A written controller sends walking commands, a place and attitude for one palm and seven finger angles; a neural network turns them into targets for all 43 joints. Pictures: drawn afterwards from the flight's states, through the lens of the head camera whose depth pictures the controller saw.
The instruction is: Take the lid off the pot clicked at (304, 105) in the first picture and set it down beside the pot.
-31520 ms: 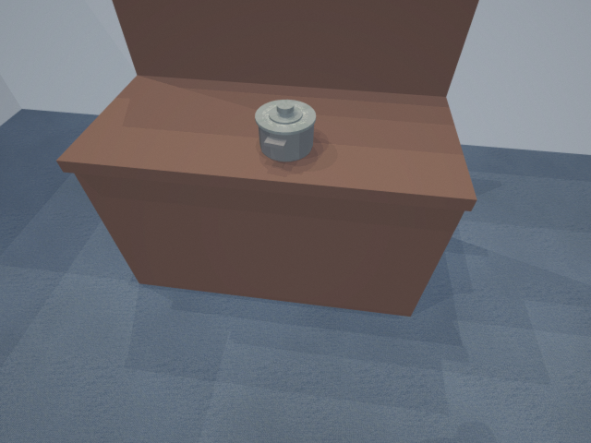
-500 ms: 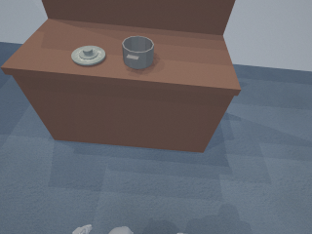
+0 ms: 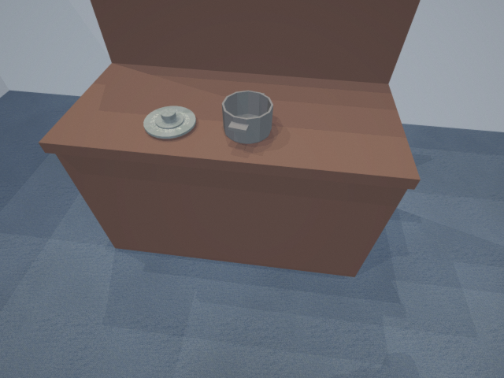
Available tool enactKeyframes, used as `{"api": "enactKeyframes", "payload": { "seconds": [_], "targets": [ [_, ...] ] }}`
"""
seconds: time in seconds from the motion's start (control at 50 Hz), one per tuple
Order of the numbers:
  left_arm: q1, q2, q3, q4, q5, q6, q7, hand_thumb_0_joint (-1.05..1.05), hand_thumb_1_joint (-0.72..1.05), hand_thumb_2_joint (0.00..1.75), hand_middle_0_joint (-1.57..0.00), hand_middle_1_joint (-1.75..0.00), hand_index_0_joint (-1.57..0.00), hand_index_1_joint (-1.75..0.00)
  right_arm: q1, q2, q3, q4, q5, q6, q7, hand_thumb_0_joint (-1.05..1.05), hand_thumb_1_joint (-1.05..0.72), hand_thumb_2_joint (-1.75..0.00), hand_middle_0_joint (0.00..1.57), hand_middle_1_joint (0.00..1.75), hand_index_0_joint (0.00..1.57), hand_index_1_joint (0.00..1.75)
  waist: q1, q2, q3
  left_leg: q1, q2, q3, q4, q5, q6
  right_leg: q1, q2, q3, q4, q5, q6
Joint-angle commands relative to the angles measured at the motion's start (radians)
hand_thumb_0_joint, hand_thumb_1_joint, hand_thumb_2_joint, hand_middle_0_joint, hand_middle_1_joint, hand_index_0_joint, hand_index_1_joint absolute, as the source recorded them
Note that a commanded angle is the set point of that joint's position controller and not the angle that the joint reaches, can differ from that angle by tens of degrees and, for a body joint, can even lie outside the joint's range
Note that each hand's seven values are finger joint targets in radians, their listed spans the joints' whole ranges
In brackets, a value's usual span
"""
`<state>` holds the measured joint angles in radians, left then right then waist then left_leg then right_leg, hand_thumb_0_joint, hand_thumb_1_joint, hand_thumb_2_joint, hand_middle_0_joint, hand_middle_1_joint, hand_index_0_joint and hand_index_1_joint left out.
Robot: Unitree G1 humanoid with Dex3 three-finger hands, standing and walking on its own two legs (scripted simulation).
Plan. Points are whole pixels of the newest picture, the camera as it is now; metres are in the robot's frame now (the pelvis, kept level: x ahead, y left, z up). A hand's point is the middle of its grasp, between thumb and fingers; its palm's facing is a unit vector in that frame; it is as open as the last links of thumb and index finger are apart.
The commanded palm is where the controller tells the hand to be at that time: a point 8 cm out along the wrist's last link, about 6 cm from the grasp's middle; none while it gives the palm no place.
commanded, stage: stop stepping back and stand still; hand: left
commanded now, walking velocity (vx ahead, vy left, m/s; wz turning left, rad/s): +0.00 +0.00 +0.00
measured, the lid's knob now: (168, 114) +0.83 +0.30 -0.07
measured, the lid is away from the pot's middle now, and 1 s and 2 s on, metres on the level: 0.24 0.24 0.24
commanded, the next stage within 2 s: let the arm hang, fingers relaxed in 0.38 s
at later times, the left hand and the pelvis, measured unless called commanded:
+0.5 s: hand out of the picture +0.07 +0.19 -0.16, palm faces +0.00 -0.98 -0.22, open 7.4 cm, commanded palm none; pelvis +0.01 +0.01 +0.01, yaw -1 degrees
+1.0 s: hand out of the picture -0.02 +0.17 -0.17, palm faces +0.01 -0.98 -0.18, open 7.4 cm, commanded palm none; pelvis -0.01 +0.01 +0.01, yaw -2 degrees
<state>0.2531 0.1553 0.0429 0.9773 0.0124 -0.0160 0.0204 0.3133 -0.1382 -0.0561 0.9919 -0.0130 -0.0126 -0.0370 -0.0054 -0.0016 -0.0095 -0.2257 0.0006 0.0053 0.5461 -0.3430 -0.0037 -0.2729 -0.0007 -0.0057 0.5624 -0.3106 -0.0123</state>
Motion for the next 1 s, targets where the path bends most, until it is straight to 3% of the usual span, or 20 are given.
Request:
{"api": "enactKeyframes", "payload": {
  "seconds": [0.0, 0.02, 0.06, 0.1, 0.14, 0.18, 0.22, 0.3, 0.34, 0.4, 0.48, 0.56, 0.68, 0.78, 0.92, 0.98],
  "targets": [
    [0.068, 0.109, 0.02, 0.003, 0.001, -0.018, 0.02, 0.0, 0.9, 0.9, -0.2, -0.3, -0.2, -0.3, 0.062, -0.048, -0.001, -0.01, 0.005, -0.018, 0.004, 0.0, -0.9, -0.9, 0.2, 0.3, 0.2, 0.3, -0.007, -0.139, 0.028, -0.066, 0.028, -0.001, -0.05, 0.198, 0.031, 0.159, -0.14, 0.173, -0.175, 0.42, -0.078],
    [0.072, 0.1, 0.017, 0.007, -0.001, -0.019, 0.023, 0.0, 0.9, 0.9, -0.2, -0.3, -0.2, -0.3, 0.064, -0.055, -0.003, -0.003, 0.006, -0.019, 0.002, 0.0, -0.9, -0.9, 0.2, 0.3, 0.2, 0.3, -0.007, -0.131, 0.021, -0.036, 0.043, -0.008, -0.068, 0.258, 0.034, 0.169, -0.125, 0.145, -0.152, 0.498, -0.07],
    [0.076, 0.091, 0.017, 0.006, -0.001, -0.015, 0.028, 0.0, 0.9, 0.9, -0.2, -0.3, -0.2, -0.3, 0.072, -0.06, -0.004, 0.014, 0.007, -0.022, -0.003, 0.0, -0.9, -0.9, 0.2, 0.3, 0.2, 0.3, -0.004, -0.039, -0.003, 0.028, 0.073, -0.017, -0.074, 0.424, 0.044, 0.165, -0.1, 0.091, -0.095, 0.572, -0.056],
    [0.068, 0.095, 0.014, 0.007, -0.007, -0.009, 0.033, 0.0, 0.9, 0.9, -0.2, -0.3, -0.2, -0.3, 0.07, -0.067, 0.0, 0.025, 0.01, -0.018, -0.014, 0.0, -0.9, -0.9, 0.2, 0.3, 0.2, 0.3, -0.006, 0.026, -0.029, 0.1, 0.101, -0.021, -0.067, 0.667, 0.043, 0.145, -0.095, 0.063, -0.065, 0.643, -0.047],
    [0.062, 0.103, 0.015, 0.004, -0.01, 0.0, 0.037, 0.0, 0.9, 0.9, -0.2, -0.3, -0.2, -0.3, 0.07, -0.08, -0.004, 0.025, 0.014, -0.012, -0.023, 0.0, -0.9, -0.9, 0.2, 0.3, 0.2, 0.3, -0.008, 0.054, -0.05, 0.157, 0.119, -0.023, -0.055, 0.835, 0.045, 0.127, -0.09, 0.039, -0.047, 0.639, -0.035],
    [0.048, 0.108, 0.015, -0.001, -0.009, 0.009, 0.04, 0.0, 0.9, 0.9, -0.2, -0.3, -0.2, -0.3, 0.07, -0.085, -0.006, 0.026, 0.017, -0.004, -0.029, 0.0, -0.9, -0.9, 0.2, 0.3, 0.2, 0.3, -0.011, 0.062, -0.048, 0.169, 0.133, -0.032, -0.066, 0.879, 0.049, 0.11, -0.085, 0.03, -0.046, 0.59, -0.028],
    [0.04, 0.115, 0.013, -0.001, -0.009, 0.017, 0.041, 0.0, 0.9, 0.9, -0.2, -0.3, -0.2, -0.3, 0.06, -0.093, -0.008, 0.023, 0.018, 0.001, -0.03, 0.0, -0.9, -0.9, 0.2, 0.3, 0.2, 0.3, -0.009, 0.06, -0.054, 0.17, 0.139, -0.041, -0.079, 0.835, 0.054, 0.107, -0.085, 0.028, -0.054, 0.537, -0.023],
    [0.037, 0.11, 0.006, 0.005, -0.005, 0.021, 0.039, 0.0, 0.9, 0.9, -0.2, -0.3, -0.2, -0.3, 0.035, -0.09, -0.008, 0.017, 0.012, 0.008, -0.026, 0.0, -0.9, -0.9, 0.2, 0.3, 0.2, 0.3, -0.006, 0.024, -0.036, 0.127, 0.133, -0.043, -0.113, 0.596, 0.052, 0.113, -0.089, 0.049, -0.094, 0.482, -0.025],
    [0.033, 0.114, 0.004, 0.006, -0.005, 0.02, 0.039, 0.0, 0.9, 0.9, -0.2, -0.3, -0.2, -0.3, 0.037, -0.089, -0.007, 0.022, 0.012, 0.005, -0.025, 0.0, -0.9, -0.9, 0.2, 0.3, 0.2, 0.3, -0.007, 0.029, -0.05, 0.14, 0.127, -0.037, -0.107, 0.636, 0.052, 0.123, -0.095, 0.051, -0.088, 0.53, -0.025],
    [0.034, 0.107, -0.001, 0.014, -0.005, 0.017, 0.039, 0.0, 0.9, 0.9, -0.2, -0.3, -0.2, -0.3, 0.036, -0.09, -0.004, 0.028, 0.012, 0.005, -0.023, 0.0, -0.9, -0.9, 0.2, 0.3, 0.2, 0.3, -0.008, 0.008, -0.06, 0.146, 0.123, -0.033, -0.113, 0.586, 0.05, 0.137, -0.091, 0.051, -0.105, 0.506, -0.024],
    [0.024, 0.105, -0.007, 0.027, -0.004, 0.015, 0.034, 0.0, 0.9, 0.9, -0.2, -0.3, -0.2, -0.3, 0.028, -0.078, 0.003, 0.039, 0.008, 0.007, -0.014, 0.0, -0.9, -0.9, 0.2, 0.3, 0.2, 0.3, -0.006, 0.017, 0.017, 0.085, 0.111, -0.036, -0.165, 0.354, 0.049, 0.117, -0.085, 0.068, -0.16, 0.355, -0.023],
    [0.024, 0.101, -0.011, 0.042, -0.002, 0.011, 0.03, 0.0, 0.9, 0.9, -0.2, -0.3, -0.2, -0.3, 0.035, -0.074, 0.007, 0.052, 0.007, 0.008, -0.008, 0.0, -0.9, -0.9, 0.2, 0.3, 0.2, 0.3, -0.006, 0.001, 0.081, 0.046, 0.101, -0.036, -0.194, 0.217, 0.047, 0.092, -0.078, 0.078, -0.197, 0.255, -0.025],
    [0.043, 0.096, -0.013, 0.057, -0.003, 0.008, 0.026, 0.0, 0.9, 0.9, -0.2, -0.3, -0.2, -0.3, 0.057, -0.073, 0.012, 0.067, 0.003, 0.009, -0.002, 0.0, -0.9, -0.9, 0.2, 0.3, 0.2, 0.3, -0.007, 0.017, 0.112, 0.013, 0.093, -0.038, -0.217, 0.083, 0.049, 0.068, -0.071, 0.092, -0.233, 0.106, -0.031],
    [0.062, 0.091, -0.014, 0.071, -0.003, 0.004, 0.025, 0.0, 0.9, 0.9, -0.2, -0.3, -0.2, -0.3, 0.08, -0.065, 0.013, 0.079, 0.004, 0.008, 0.0, 0.0, -0.9, -0.9, 0.2, 0.3, 0.2, 0.3, -0.007, -0.011, 0.116, 0.008, 0.089, -0.039, -0.211, 0.064, 0.05, 0.053, -0.068, 0.1, -0.242, 0.067, -0.034],
    [0.101, 0.069, -0.016, 0.096, -0.005, -0.005, 0.028, 0.0, 0.9, 0.9, -0.2, -0.3, -0.2, -0.3, 0.106, -0.05, 0.016, 0.098, 0.009, -0.006, -0.006, 0.0, -0.9, -0.9, 0.2, 0.3, 0.2, 0.3, -0.005, 0.008, 0.064, 0.04, 0.095, -0.035, -0.189, 0.18, 0.053, 0.085, -0.073, 0.087, -0.203, 0.199, -0.037],
    [0.111, 0.06, -0.016, 0.105, -0.004, -0.006, 0.029, 0.0, 0.9, 0.9, -0.2, -0.3, -0.2, -0.3, 0.115, -0.04, 0.017, 0.107, 0.01, -0.007, -0.008, 0.0, -0.9, -0.9, 0.2, 0.3, 0.2, 0.3, -0.005, 0.003, 0.075, 0.039, 0.095, -0.034, -0.185, 0.194, 0.054, 0.079, -0.074, 0.085, -0.198, 0.211, -0.037]
  ]
}}
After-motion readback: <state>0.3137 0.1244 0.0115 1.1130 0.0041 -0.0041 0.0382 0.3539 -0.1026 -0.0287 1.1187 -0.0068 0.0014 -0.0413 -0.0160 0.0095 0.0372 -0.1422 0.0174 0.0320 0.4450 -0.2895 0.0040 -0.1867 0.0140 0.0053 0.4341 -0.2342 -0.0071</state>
